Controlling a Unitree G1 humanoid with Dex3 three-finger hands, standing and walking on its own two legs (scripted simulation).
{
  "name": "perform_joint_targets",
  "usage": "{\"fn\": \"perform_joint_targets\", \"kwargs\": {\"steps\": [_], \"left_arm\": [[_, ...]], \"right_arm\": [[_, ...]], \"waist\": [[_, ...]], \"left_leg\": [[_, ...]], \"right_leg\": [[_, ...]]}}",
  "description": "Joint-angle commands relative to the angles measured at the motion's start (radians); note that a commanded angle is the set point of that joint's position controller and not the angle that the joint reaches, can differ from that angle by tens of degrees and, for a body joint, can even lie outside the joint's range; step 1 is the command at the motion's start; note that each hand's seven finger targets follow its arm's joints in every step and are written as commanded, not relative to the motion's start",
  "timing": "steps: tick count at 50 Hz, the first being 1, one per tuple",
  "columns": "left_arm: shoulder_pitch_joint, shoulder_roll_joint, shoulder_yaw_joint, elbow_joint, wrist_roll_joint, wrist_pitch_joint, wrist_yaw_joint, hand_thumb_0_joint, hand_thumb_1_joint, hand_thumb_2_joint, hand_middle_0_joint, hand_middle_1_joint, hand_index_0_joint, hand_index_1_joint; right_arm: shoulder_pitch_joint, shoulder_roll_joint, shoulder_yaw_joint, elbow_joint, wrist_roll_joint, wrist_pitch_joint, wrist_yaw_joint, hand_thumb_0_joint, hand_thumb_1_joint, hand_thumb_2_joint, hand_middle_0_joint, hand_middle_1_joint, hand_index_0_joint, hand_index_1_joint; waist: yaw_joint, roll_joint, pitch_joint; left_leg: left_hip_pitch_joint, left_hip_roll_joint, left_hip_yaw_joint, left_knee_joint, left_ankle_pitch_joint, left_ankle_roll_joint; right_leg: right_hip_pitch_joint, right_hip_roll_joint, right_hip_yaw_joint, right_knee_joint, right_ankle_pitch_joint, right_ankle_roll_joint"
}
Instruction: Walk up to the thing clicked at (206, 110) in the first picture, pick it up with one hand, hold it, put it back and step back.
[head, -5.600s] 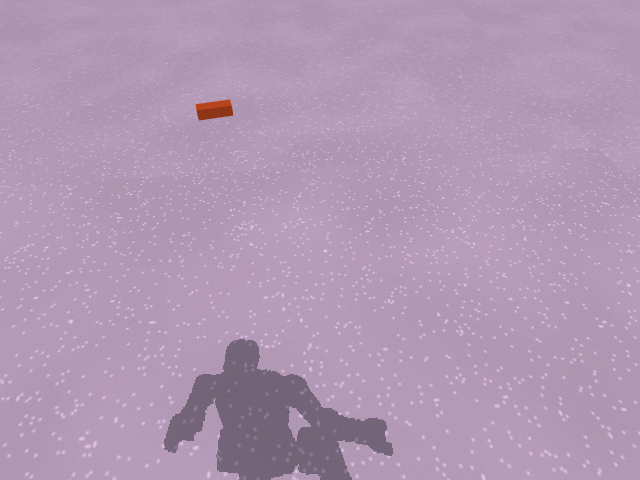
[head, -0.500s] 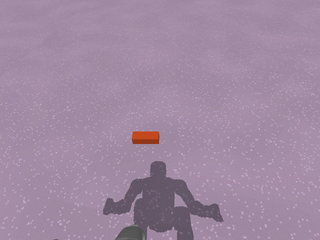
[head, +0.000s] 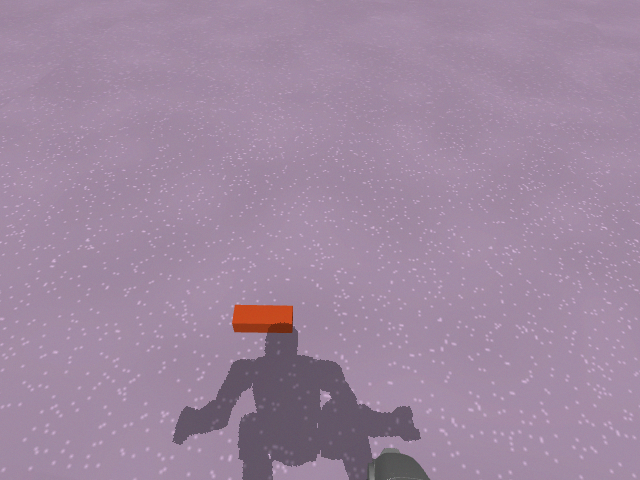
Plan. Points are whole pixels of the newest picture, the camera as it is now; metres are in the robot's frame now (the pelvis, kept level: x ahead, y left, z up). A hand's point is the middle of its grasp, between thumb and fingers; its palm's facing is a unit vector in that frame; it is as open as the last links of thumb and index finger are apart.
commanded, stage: walk up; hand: left
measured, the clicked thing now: (263, 318) +0.72 +0.17 -0.74
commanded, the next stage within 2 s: stand in 1.98 s
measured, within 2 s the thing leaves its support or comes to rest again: neither
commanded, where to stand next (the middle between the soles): +0.25 -0.03 m, yaw +0 degrees
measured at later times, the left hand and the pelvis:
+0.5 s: hand (147, 448) +0.19 +0.25 -0.16, palm faces +0.00 -0.92 -0.39, open 7.4 cm; pelvis +0.16 -0.03 -0.02, yaw +2 degrees
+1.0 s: hand (178, 374) +0.30 +0.23 -0.15, palm faces +0.00 -0.93 -0.38, open 7.3 cm; pelvis +0.22 -0.03 -0.01, yaw +2 degrees
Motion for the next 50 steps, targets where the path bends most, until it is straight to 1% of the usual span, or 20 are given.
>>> {"fn": "perform_joint_targets", "kwargs": {"steps": [1,4,5,6,7,9,12,15,21,23,25,26,27,32,35,36,37,38,42,50], "left_arm": [[-0.028,0.163,0.061,-0.067,-0.001,-0.04,0.008,0.0,0.9,0.9,-0.2,-0.3,-0.2,-0.3],[0.115,0.195,0.081,-0.016,0.005,-0.064,0.03,0.0,0.9,0.9,-0.2,-0.3,-0.2,-0.3],[0.203,0.257,0.106,-0.002,0.009,-0.074,0.044,0.0,0.9,0.9,-0.2,-0.3,-0.2,-0.3],[0.218,0.358,0.12,-0.028,0.004,-0.08,0.056,0.0,0.9,0.9,-0.2,-0.3,-0.2,-0.3],[0.158,0.359,0.112,-0.044,-0.007,-0.074,0.053,0.0,0.9,0.9,-0.2,-0.3,-0.2,-0.3],[0.077,0.282,0.091,-0.068,-0.023,-0.07,0.06,0.0,0.9,0.9,-0.2,-0.3,-0.2,-0.3],[0.036,0.248,0.077,-0.09,-0.012,-0.072,0.061,0.0,0.9,0.9,-0.2,-0.3,-0.2,-0.3],[0.039,0.251,0.079,-0.108,-0.006,-0.074,0.063,0.0,0.9,0.9,-0.2,-0.3,-0.2,-0.3],[-0.026,0.22,0.037,-0.11,-0.013,-0.049,0.084,0.0,0.9,0.9,-0.2,-0.3,-0.2,-0.3],[-0.026,0.166,0.013,-0.106,-0.023,-0.038,0.091,0.0,0.9,0.9,-0.2,-0.3,-0.2,-0.3],[0.055,0.122,-0.002,-0.113,-0.027,-0.025,0.084,0.0,0.9,0.9,-0.2,-0.3,-0.2,-0.3],[0.054,0.19,0.021,-0.075,-0.016,-0.016,0.096,0.0,0.9,0.9,-0.2,-0.3,-0.2,-0.3],[0.041,0.205,0.023,-0.07,-0.012,-0.016,0.099,0.0,0.9,0.9,-0.2,-0.3,-0.2,-0.3],[0.069,0.154,0.026,-0.004,-0.008,-0.025,0.089,0.0,0.9,0.9,-0.2,-0.3,-0.2,-0.3],[0.077,0.149,0.033,0.032,0.005,-0.035,0.103,0.0,0.9,0.9,-0.2,-0.3,-0.2,-0.3],[0.049,0.183,0.04,0.022,0.015,-0.043,0.109,0.0,0.9,0.9,-0.2,-0.3,-0.2,-0.3],[-0.027,0.263,0.047,0.004,0.016,-0.049,0.108,0.0,0.9,0.9,-0.2,-0.3,-0.2,-0.3],[-0.113,0.275,0.042,-0.009,0.008,-0.043,0.102,0.0,0.9,0.9,-0.2,-0.3,-0.2,-0.3],[-0.145,0.166,0.002,0.021,-0.01,-0.037,0.097,0.0,0.9,0.9,-0.2,-0.3,-0.2,-0.3],[-0.201,0.163,-0.002,0.091,-0.02,-0.025,0.099,0.0,0.9,0.9,-0.2,-0.3,-0.2,-0.3]], "right_arm": [[-0.037,-0.286,-0.082,-0.078,0.006,-0.01,-0.011,0.0,-0.9,-0.9,0.2,0.3,0.2,0.3],[-0.029,-0.225,-0.059,-0.085,0.006,0.006,-0.011,0.0,-0.9,-0.9,0.2,0.3,0.2,0.3],[0.017,-0.159,-0.034,-0.091,0.008,0.006,-0.011,0.0,-0.9,-0.9,0.2,0.3,0.2,0.3],[0.024,-0.126,-0.02,-0.113,0.017,0.009,-0.011,0.0,-0.9,-0.9,0.2,0.3,0.2,0.3],[-0.032,-0.228,-0.051,-0.088,0.004,0.024,-0.026,0.0,-0.9,-0.9,0.2,0.3,0.2,0.3],[0.004,-0.234,-0.053,-0.039,0.026,0.027,-0.02,0.0,-0.9,-0.9,0.2,0.3,0.2,0.3],[0.062,-0.206,-0.053,0.0,0.011,0.034,-0.002,0.0,-0.9,-0.9,0.2,0.3,0.2,0.3],[0.017,-0.188,-0.056,-0.011,-0.005,0.043,0.013,0.0,-0.9,-0.9,0.2,0.3,0.2,0.3],[-0.03,-0.135,-0.042,0.011,0.002,0.04,-0.013,0.0,-0.9,-0.9,0.2,0.3,0.2,0.3],[-0.002,-0.181,-0.051,0.031,-0.003,0.03,-0.028,0.0,-0.9,-0.9,0.2,0.3,0.2,0.3],[0.044,-0.326,-0.085,0.003,-0.003,0.021,-0.029,0.0,-0.9,-0.9,0.2,0.3,0.2,0.3],[0.035,-0.351,-0.099,0.01,0.011,0.027,-0.027,0.0,-0.9,-0.9,0.2,0.3,0.2,0.3],[0.0,-0.323,-0.094,-0.002,0.01,0.033,-0.031,0.0,-0.9,-0.9,0.2,0.3,0.2,0.3],[-0.129,-0.244,-0.054,-0.022,-0.004,0.045,-0.035,0.0,-0.9,-0.9,0.2,0.3,0.2,0.3],[-0.184,-0.182,-0.02,-0.029,0.014,0.062,-0.033,0.0,-0.9,-0.9,0.2,0.3,0.2,0.3],[-0.169,-0.134,-0.002,-0.027,0.022,0.063,-0.032,0.0,-0.9,-0.9,0.2,0.3,0.2,0.3],[-0.166,-0.106,0.003,-0.015,0.026,0.069,-0.032,0.0,-0.9,-0.9,0.2,0.3,0.2,0.3],[-0.167,-0.159,-0.014,0.019,0.022,0.071,-0.043,0.0,-0.9,-0.9,0.2,0.3,0.2,0.3],[-0.166,-0.187,-0.012,0.085,0.02,0.045,-0.04,0.0,-0.9,-0.9,0.2,0.3,0.2,0.3],[-0.233,-0.178,0.009,0.17,0.023,0.053,-0.04,0.0,-0.9,-0.9,0.2,0.3,0.2,0.3]], "waist": [[0.0,0.196,-0.009],[0.08,0.035,-0.1],[0.12,-0.174,-0.145],[0.117,-0.326,-0.129],[0.109,-0.172,-0.062],[0.061,-0.068,-0.022],[0.027,-0.14,-0.03],[0.042,-0.132,-0.006],[0.009,-0.071,-0.083],[-0.014,0.036,-0.112],[-0.013,0.251,-0.149],[-0.026,0.238,-0.131],[-0.016,0.207,-0.097],[0.019,0.248,-0.09],[0.06,0.164,-0.123],[0.058,0.061,-0.121],[0.027,-0.094,-0.075],[0.007,-0.078,-0.045],[-0.004,-0.016,-0.107],[0.014,0.009,-0.149]], "left_leg": [[-0.077,0.207,-0.173,-0.19,-0.094,0.177],[-0.162,0.143,-0.091,0.13,0.081,0.118],[-0.278,0.058,-0.017,0.409,0.032,0.08],[-0.524,-0.077,-0.021,0.609,-0.234,0.021],[-0.518,-0.006,-0.137,0.667,-0.263,0.018],[-0.493,0.027,-0.19,0.64,-0.133,0.016],[-0.377,0.05,-0.135,0.488,-0.065,-0.003],[-0.344,0.056,-0.098,0.348,-0.036,-0.024],[-0.067,0.001,-0.047,0.103,0.162,-0.006],[0.045,0.017,-0.095,0.0,0.281,0.026],[0.142,0.319,-0.577,-0.176,0.031,0.191],[0.1,0.358,-0.638,-0.186,-0.087,0.265],[0.065,0.337,-0.593,-0.175,-0.079,0.268],[-0.142,0.196,-0.306,-0.08,0.14,0.18],[-0.254,0.144,-0.214,0.052,0.08,0.1],[-0.294,0.106,-0.18,0.13,0.054,0.053],[-0.304,-0.005,-0.114,0.213,-0.098,0.001],[-0.165,0.009,-0.12,0.246,-0.186,-0.001],[-0.02,0.085,-0.219,0.024,0.202,0.041],[-0.005,0.075,-0.179,-0.022,0.291,0.028]], "right_leg": [[0.103,0.028,-0.046,-0.144,0.051,-0.004],[0.427,0.085,-0.067,-0.268,0.041,-0.024],[0.555,-0.018,0.101,-0.375,-0.133,-0.055],[0.603,-0.284,0.603,-0.557,-0.292,-0.157],[0.474,-0.338,0.651,-0.547,-0.346,-0.249],[0.423,-0.225,0.401,-0.511,-0.196,-0.22],[0.31,-0.149,0.189,-0.504,-0.06,-0.204],[0.262,-0.157,0.143,-0.512,-0.091,-0.225],[0.167,-0.137,0.024,-0.274,0.337,-0.174],[0.123,-0.06,-0.029,-0.121,0.241,-0.096],[-0.075,0.131,-0.079,0.156,-0.336,-0.028],[-0.067,0.081,-0.013,0.253,-0.386,-0.031],[-0.081,0.062,0.011,0.261,-0.372,-0.032],[0.158,0.07,-0.022,-0.019,-0.193,-0.024],[0.359,0.099,-0.036,-0.262,0.014,-0.029],[0.371,0.003,0.11,-0.346,-0.009,-0.062],[0.247,-0.186,0.396,-0.45,-0.124,-0.144],[0.126,-0.228,0.388,-0.413,-0.079,-0.21],[0.165,-0.026,0.089,-0.273,0.146,-0.055],[0.327,-0.028,0.058,-0.339,0.191,-0.045]]}}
